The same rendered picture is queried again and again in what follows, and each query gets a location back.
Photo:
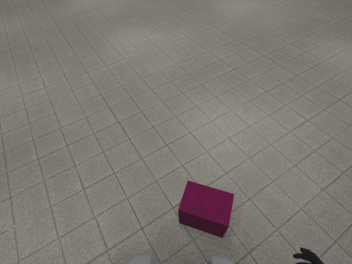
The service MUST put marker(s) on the robot right hand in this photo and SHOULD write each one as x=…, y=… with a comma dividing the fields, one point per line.
x=308, y=256

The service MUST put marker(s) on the carton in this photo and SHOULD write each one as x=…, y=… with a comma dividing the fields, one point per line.
x=206, y=208

